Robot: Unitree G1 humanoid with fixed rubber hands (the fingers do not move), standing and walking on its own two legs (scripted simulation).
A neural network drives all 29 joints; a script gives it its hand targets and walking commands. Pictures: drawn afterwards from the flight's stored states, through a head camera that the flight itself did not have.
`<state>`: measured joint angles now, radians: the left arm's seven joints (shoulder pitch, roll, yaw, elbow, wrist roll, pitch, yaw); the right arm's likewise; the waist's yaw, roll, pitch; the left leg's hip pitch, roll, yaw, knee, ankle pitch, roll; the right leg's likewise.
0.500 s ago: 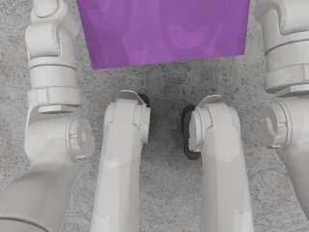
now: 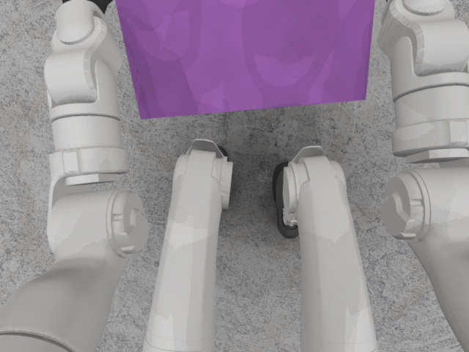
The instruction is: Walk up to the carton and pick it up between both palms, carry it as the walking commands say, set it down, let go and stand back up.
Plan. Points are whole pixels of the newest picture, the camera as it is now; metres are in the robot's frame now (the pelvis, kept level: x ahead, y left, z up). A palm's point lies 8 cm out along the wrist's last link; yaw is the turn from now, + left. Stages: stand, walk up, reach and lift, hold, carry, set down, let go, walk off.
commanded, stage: reach and lift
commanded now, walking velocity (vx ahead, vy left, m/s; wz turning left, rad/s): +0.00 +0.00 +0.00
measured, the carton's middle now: (243, 22) +0.53 +0.04 -0.18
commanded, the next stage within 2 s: none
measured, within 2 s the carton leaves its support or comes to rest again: neither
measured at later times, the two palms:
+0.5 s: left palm out of the picture +0.49 +0.22 -0.01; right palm out of the picture +0.53 -0.15 -0.02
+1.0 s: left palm out of the picture +0.48 +0.21 +0.06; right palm out of the picture +0.51 -0.15 +0.04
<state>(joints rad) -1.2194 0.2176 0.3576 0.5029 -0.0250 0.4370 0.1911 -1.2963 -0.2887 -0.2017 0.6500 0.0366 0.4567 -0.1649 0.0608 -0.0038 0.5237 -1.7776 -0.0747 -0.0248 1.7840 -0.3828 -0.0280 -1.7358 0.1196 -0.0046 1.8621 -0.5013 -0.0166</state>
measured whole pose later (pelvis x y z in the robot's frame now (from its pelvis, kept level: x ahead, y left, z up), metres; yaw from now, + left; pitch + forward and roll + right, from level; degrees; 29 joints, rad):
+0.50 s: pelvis -0.01 +0.00 +0.05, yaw +0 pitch +17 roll +0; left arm -1.16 0.18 0.36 0.50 0.00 0.45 0.19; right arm -1.23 -0.26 -0.24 0.64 -0.01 0.48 -0.14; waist 0.06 0.00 0.52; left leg -1.55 -0.09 -0.05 1.60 -0.35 -0.04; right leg -1.52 0.12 0.01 1.68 -0.46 -0.02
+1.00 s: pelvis +0.00 -0.01 +0.11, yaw +0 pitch +12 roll +1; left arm -1.03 0.16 0.33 0.47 0.00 0.45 0.19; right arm -1.08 -0.22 -0.20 0.58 0.01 0.47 -0.17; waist 0.06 -0.01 0.52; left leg -1.29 -0.09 -0.06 1.41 -0.33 -0.04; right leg -1.26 0.12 0.03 1.48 -0.43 -0.02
